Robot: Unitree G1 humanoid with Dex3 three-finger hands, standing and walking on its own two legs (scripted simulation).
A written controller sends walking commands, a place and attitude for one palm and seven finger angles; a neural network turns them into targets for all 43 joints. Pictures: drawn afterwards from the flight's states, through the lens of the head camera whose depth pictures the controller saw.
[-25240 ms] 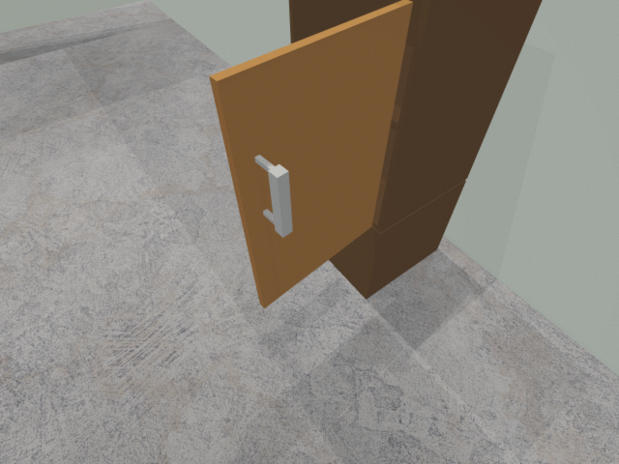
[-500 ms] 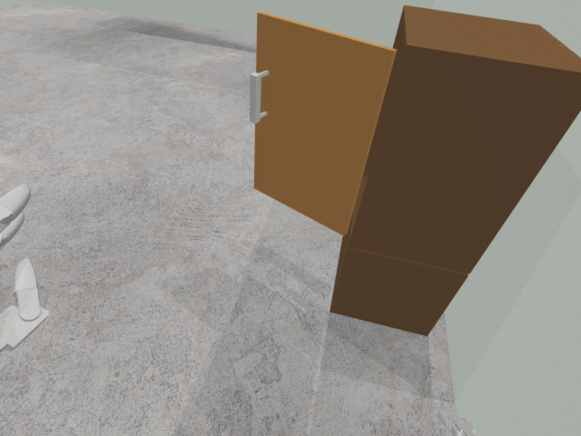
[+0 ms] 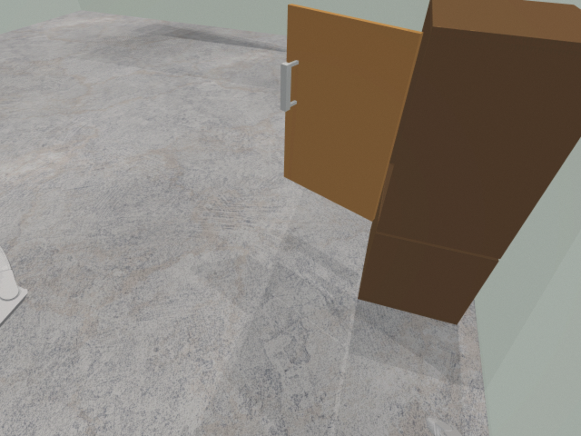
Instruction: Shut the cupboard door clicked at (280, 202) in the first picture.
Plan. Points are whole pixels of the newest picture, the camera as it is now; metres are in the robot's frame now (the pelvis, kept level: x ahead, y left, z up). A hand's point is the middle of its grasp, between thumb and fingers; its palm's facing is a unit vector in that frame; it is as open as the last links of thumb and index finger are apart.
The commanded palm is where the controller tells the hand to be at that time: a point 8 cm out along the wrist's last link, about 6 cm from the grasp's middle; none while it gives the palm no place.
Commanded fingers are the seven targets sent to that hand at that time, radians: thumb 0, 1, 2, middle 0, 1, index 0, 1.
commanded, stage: let the arm hang, fingers relaxed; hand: left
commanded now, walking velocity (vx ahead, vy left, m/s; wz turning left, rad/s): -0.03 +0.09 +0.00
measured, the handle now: (290, 85) +1.09 +0.09 +0.05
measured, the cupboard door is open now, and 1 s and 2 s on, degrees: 68 68 68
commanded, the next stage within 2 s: look to check the result in 1.16 s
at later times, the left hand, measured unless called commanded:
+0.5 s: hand out of the picture +0.06 +0.21 -0.16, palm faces +0.05 -0.98 -0.19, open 7.0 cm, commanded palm none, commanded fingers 0.00 0.90 0.90 -0.20 -0.30 -0.20 -0.30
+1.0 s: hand out of the picture +0.00 +0.19 -0.16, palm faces +0.03 -0.99 -0.14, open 7.4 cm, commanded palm none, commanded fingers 0.00 0.90 0.90 -0.20 -0.30 -0.20 -0.30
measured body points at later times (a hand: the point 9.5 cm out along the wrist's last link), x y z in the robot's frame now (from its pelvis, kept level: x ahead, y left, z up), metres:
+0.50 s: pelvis +0.02 +0.02 +0.01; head +0.03 +0.04 +0.46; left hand +0.06 +0.26 -0.14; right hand +0.06 -0.21 -0.13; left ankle +0.05 +0.13 -0.72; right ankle +0.02 -0.10 -0.72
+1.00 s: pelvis +0.03 +0.04 +0.02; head +0.02 +0.04 +0.47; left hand +0.00 +0.24 -0.15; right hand +0.02 -0.18 -0.14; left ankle +0.05 +0.13 -0.72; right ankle +0.02 -0.10 -0.72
